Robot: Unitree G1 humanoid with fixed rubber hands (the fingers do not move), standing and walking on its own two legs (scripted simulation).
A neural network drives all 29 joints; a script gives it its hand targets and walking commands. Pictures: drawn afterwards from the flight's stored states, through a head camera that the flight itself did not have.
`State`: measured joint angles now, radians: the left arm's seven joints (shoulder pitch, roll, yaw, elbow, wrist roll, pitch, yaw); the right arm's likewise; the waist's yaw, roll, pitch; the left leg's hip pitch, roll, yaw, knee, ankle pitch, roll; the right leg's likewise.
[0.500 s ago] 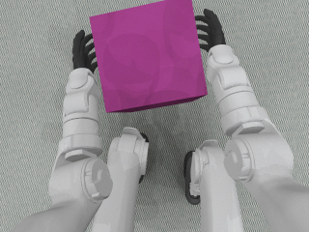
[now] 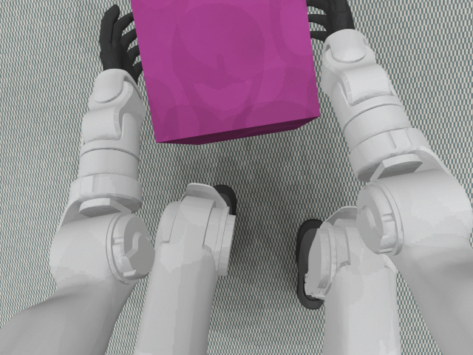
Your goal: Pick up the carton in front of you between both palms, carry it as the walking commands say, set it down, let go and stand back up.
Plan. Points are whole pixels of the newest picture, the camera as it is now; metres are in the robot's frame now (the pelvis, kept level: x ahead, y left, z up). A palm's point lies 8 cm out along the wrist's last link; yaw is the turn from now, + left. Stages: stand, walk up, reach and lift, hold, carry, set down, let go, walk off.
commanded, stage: set down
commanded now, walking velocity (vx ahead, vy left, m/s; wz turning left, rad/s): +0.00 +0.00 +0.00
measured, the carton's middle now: (233, 74) +0.49 +0.11 -0.23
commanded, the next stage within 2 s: none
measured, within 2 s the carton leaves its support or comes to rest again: rests again in 0.88 s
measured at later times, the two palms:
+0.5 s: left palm (128, 79) +0.46 +0.26 -0.16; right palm (336, 45) +0.54 -0.04 -0.18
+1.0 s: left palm (129, 98) +0.43 +0.27 -0.19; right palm (353, 52) +0.54 -0.07 -0.20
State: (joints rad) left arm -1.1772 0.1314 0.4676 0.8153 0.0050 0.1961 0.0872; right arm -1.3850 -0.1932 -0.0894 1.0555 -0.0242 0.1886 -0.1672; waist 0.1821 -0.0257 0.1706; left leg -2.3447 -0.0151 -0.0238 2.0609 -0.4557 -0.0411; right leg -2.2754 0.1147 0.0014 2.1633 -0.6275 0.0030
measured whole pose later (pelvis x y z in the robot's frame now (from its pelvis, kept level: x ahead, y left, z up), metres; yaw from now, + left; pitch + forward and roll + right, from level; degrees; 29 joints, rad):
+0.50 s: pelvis +0.00 -0.01 -0.01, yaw +0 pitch +41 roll +3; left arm -1.24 0.19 0.51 0.98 0.04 0.14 0.04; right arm -1.45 -0.20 -0.09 1.16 -0.06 0.15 -0.11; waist 0.18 -0.03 0.24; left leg -2.33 0.00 -0.02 2.07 -0.45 -0.06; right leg -2.29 0.13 0.00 2.18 -0.61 -0.02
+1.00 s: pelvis -0.01 +0.00 -0.01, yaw +1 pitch +37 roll +3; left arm -1.27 0.24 0.43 1.19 -0.07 -0.02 0.07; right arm -1.47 -0.33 0.03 1.21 0.06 0.07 -0.08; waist 0.17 0.01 0.35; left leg -2.29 -0.01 0.00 2.09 -0.45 -0.04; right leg -2.23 0.12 0.03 2.22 -0.62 0.01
